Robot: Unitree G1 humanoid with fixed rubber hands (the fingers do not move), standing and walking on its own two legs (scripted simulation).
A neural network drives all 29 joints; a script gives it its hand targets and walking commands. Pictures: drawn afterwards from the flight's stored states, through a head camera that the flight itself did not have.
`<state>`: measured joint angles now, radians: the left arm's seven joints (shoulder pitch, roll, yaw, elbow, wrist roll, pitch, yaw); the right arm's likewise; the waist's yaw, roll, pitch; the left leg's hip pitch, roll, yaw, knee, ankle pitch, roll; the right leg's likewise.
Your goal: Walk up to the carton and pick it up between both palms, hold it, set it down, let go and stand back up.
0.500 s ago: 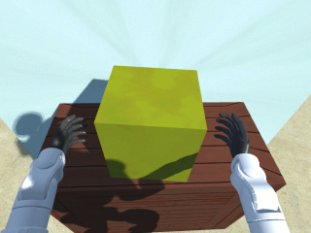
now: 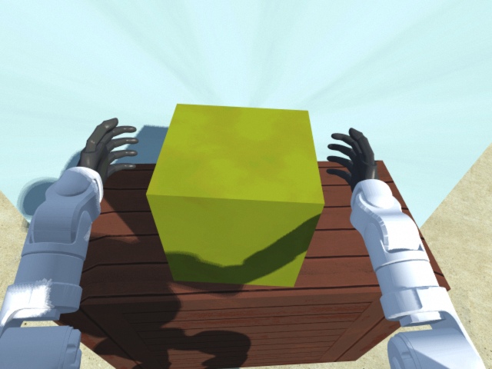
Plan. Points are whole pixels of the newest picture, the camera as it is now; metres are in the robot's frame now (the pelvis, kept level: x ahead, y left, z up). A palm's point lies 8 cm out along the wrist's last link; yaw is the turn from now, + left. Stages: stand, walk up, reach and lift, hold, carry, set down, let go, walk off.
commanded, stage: reach and lift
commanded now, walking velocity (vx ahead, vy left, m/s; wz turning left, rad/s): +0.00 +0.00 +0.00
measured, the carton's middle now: (237, 199) +0.43 +0.03 +0.01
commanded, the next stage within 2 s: none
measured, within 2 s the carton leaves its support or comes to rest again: neither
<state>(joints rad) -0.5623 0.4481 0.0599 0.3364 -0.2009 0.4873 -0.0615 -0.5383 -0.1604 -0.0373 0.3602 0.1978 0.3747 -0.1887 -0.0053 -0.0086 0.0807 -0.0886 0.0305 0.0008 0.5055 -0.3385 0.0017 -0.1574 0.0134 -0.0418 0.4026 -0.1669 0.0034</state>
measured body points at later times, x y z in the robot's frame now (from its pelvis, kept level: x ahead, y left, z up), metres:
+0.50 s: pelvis +0.01 +0.00 +0.00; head +0.01 +0.03 +0.45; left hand +0.44 +0.25 +0.17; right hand +0.42 -0.18 +0.15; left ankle -0.04 +0.11 -0.74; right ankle +0.04 -0.13 -0.74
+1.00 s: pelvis +0.01 +0.00 +0.00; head +0.07 +0.02 +0.45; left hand +0.45 +0.22 +0.06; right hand +0.41 -0.21 +0.05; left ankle -0.04 +0.11 -0.74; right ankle +0.04 -0.13 -0.74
